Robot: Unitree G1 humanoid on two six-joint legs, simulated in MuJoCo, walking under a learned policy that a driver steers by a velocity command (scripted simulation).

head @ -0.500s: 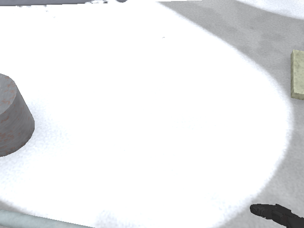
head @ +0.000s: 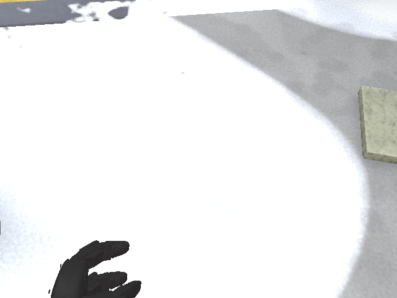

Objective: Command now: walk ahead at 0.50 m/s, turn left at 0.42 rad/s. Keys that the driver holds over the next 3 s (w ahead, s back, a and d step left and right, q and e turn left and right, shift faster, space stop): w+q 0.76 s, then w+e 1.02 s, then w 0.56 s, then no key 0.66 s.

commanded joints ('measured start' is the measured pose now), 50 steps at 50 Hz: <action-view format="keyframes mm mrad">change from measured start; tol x32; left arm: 1 -85 84 27 -103 -19 -46 -8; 4 415 233 90 33 -12 1 33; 15 -319 29 48 -139 -8 -1 -16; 30 514 206 39 116 39 -29 -4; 50 464 222 43 141 -7 33 27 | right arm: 1 146 -142 -29 14 -2 7 -2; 8 -236 -95 -57 -191 56 23 -35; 14 520 -38 -105 55 -48 31 43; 21 -165 -210 -101 -223 -29 -43 -28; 31 65 -24 -75 -218 -1 -15 -34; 46 -460 -57 -59 -404 4 -1 51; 50 -81 -243 -129 -306 -19 -7 22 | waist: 1 54 61 -187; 10 2 -231 80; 14 -309 68 -97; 18 59 211 164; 32 84 -353 -136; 50 -47 -125 -233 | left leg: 1 113 51 -148 231 1064 67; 4 -631 -100 -44 585 980 -143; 5 -832 -44 -73 791 -68 -139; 7 -898 68 -45 955 -355 -92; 13 300 -96 271 515 420 32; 17 -108 257 -798 -143 -583 329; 27 -545 -49 -152 317 -136 133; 31 -796 -137 -86 1179 -336 -2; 46 -473 -40 165 350 105 -9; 50 209 49 31 248 165 105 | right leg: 1 182 70 -16 -152 -9 -94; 5 1189 -301 288 -265 498 -235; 10 286 -258 14 -483 169 -122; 16 -210 46 25 586 -294 -159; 27 465 21 -28 -199 479 -13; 30 687 -353 442 -246 753 -134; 35 423 -341 393 -500 -7 -251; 47 438 -277 76 -469 382 -236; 50 193 -169 -23 15 423 -132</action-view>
